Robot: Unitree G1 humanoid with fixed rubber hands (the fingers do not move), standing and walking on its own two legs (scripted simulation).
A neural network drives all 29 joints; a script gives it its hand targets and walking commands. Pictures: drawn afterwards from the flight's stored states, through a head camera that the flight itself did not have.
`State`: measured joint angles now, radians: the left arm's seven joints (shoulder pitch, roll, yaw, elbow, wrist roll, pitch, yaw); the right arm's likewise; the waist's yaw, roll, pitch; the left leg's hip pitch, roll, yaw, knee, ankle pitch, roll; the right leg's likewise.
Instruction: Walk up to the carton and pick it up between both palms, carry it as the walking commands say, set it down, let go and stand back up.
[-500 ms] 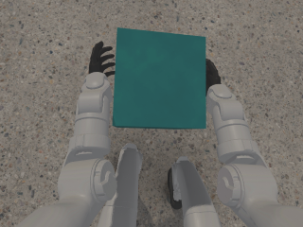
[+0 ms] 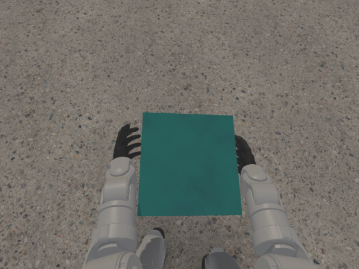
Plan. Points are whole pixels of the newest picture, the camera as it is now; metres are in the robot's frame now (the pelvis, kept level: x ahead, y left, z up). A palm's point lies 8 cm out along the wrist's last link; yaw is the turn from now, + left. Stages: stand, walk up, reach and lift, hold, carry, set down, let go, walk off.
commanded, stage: reach and lift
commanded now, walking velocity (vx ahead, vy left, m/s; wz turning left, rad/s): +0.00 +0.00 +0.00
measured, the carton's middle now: (182, 170) +0.34 +0.04 -0.11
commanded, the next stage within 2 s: none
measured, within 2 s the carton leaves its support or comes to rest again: neither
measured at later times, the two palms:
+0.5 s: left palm (111, 156) +0.31 +0.19 +0.03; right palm (257, 163) +0.33 -0.11 +0.03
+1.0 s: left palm (102, 151) +0.30 +0.18 +0.09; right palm (271, 162) +0.31 -0.11 +0.08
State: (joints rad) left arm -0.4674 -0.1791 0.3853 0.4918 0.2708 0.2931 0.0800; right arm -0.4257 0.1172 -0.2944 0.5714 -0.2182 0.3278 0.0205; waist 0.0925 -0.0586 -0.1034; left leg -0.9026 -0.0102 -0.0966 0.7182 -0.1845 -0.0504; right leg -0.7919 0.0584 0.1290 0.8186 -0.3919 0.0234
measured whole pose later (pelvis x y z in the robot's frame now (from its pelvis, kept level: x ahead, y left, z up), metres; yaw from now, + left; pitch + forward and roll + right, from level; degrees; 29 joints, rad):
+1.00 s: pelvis +0.01 +0.00 +0.05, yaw +0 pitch -5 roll +0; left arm -0.31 -0.16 0.28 0.28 0.28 0.68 0.06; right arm -0.29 0.15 -0.20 0.37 -0.23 0.69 0.02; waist 0.08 -0.05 -0.01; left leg -0.17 0.00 -0.09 0.34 -0.09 -0.04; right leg -0.05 0.02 0.14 0.40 -0.27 0.01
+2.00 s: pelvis +0.01 +0.01 +0.05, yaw +1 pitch -6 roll +0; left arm -0.26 -0.15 0.19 0.21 0.25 0.72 0.07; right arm -0.22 0.14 -0.17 0.23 -0.21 0.76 0.02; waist -0.02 -0.06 0.04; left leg -0.15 -0.01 -0.10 0.34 -0.09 -0.03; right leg -0.01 0.01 0.13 0.38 -0.26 0.02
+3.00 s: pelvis +0.01 +0.01 +0.05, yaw +0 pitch -6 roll +0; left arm -0.25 -0.15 0.16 0.21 0.26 0.75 0.06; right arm -0.17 0.13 -0.15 0.19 -0.21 0.78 0.01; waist -0.01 -0.05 0.03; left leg -0.15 -0.01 -0.09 0.35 -0.10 -0.02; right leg -0.02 0.01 0.14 0.39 -0.27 0.03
